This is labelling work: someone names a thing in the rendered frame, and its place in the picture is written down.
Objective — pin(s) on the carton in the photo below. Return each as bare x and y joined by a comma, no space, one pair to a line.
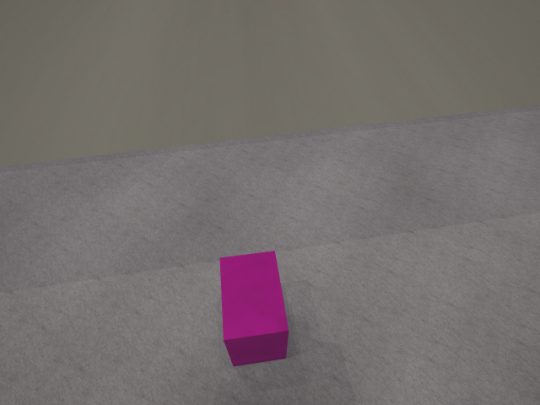
254,319

